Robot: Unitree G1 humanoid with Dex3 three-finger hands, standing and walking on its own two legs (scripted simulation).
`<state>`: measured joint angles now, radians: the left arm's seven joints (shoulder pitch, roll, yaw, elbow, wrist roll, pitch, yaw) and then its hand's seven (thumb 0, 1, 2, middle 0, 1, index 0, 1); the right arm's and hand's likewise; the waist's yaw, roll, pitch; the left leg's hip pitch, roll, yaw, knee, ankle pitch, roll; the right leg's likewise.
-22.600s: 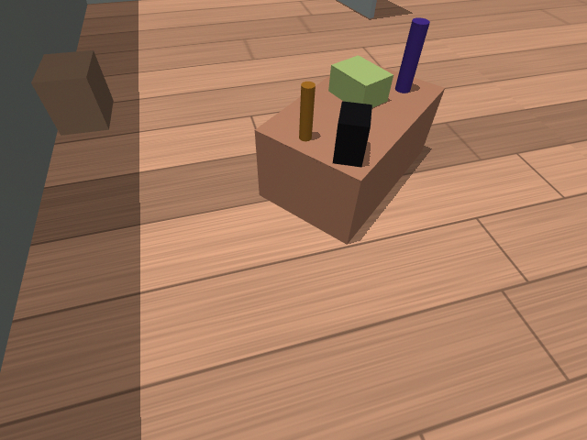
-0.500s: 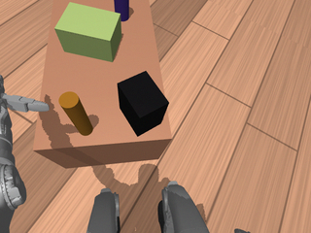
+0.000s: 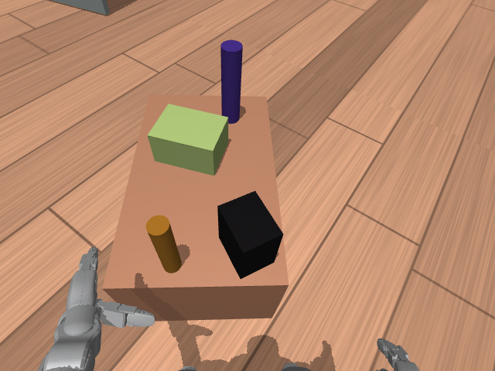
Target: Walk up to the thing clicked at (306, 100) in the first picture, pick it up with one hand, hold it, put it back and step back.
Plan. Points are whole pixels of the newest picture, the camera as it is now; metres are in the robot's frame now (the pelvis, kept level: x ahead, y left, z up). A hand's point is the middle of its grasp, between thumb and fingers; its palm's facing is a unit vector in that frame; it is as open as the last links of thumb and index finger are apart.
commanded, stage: home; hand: left
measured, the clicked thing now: (166, 247) +0.43 +0.18 -0.24
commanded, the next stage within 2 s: none
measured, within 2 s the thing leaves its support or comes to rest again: neither
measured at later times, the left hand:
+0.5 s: hand (130, 355) +0.17 +0.17 -0.06, palm faces +0.16 -0.95 -0.28, open 17.4 cm
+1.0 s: hand out of the picture +0.07 +0.24 -0.11, palm faces +0.01 -0.93 -0.38, open 17.3 cm
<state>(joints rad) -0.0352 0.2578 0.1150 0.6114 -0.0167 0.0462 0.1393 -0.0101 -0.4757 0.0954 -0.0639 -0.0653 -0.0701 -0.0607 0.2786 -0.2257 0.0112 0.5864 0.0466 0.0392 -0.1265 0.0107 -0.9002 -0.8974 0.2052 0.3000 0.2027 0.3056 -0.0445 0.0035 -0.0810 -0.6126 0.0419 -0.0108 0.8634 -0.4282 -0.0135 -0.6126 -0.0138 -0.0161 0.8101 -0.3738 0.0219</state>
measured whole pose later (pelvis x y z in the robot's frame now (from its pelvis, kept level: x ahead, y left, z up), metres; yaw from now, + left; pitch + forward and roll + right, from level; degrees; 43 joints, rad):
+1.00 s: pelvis +0.00 -0.01 +0.03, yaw +2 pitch -2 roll +0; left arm 0.25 0.33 0.00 0.87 0.03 0.01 0.03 -0.01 -0.52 0.07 -0.06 -0.06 -0.06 -0.05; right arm 0.26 -0.32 -0.04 0.90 -0.04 0.02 -0.01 0.01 -0.90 -0.90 0.21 0.30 0.20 0.31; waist 0.00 0.01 0.00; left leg -0.24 0.02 -0.02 0.58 -0.31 -0.02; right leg -0.25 -0.04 -0.04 0.59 -0.29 0.01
